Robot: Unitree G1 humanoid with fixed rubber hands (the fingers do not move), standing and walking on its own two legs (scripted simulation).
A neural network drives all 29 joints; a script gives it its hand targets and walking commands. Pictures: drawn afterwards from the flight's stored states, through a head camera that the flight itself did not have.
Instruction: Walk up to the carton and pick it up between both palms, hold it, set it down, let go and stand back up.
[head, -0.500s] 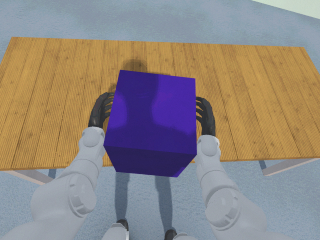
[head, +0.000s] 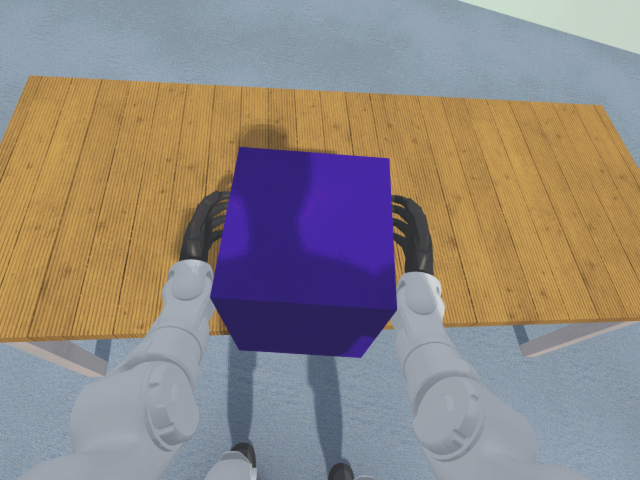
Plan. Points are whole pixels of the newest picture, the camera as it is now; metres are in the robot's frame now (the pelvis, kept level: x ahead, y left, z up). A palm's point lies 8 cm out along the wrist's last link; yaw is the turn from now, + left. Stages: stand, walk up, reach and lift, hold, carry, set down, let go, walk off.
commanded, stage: reach and lift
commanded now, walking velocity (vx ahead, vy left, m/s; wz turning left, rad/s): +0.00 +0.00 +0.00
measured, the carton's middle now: (306, 263) +0.41 +0.02 -0.07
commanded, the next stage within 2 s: none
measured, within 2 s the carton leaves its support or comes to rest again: neither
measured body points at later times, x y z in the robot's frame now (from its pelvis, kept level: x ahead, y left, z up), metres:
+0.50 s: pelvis +0.00 -0.01 +0.01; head +0.08 +0.02 +0.45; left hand +0.41 +0.16 +0.01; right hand +0.40 -0.14 +0.03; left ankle +0.03 +0.11 -0.72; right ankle -0.01 -0.15 -0.72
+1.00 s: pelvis +0.01 -0.01 +0.02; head +0.04 +0.01 +0.47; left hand +0.41 +0.15 +0.05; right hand +0.39 -0.15 +0.07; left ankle +0.03 +0.11 -0.72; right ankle -0.01 -0.15 -0.72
